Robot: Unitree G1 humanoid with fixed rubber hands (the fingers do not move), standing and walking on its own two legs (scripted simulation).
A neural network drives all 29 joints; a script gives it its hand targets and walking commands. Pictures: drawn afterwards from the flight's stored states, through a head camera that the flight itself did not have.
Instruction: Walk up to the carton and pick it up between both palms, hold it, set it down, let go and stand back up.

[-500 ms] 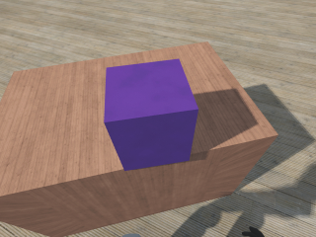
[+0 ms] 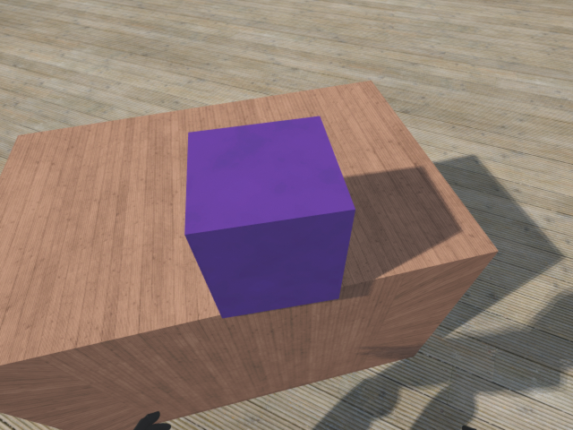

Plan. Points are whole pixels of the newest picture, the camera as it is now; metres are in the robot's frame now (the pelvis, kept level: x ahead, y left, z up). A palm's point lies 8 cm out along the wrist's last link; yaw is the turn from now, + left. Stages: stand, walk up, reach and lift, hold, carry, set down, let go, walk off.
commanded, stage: walk up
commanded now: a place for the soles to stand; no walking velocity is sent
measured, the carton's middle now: (268, 221) +0.43 +0.05 +0.02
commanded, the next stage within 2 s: reach and lift in 1.56 s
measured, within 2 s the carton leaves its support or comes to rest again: neither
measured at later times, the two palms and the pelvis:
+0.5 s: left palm out of the picture +0.05 +0.27 -0.13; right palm out of the picture +0.10 -0.25 -0.12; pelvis -0.01 +0.00 -0.01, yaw +7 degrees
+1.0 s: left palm out of the picture +0.02 +0.23 -0.13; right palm (466, 425) +0.15 -0.23 -0.11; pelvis +0.00 -0.02 +0.00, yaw +13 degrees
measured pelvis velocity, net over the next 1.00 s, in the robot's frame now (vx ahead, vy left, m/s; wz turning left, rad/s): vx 0.00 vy -0.02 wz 0.22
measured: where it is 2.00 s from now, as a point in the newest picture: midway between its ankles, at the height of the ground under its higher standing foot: outside the picture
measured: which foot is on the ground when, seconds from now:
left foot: down 0.00-1.00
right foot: down 0.00-1.00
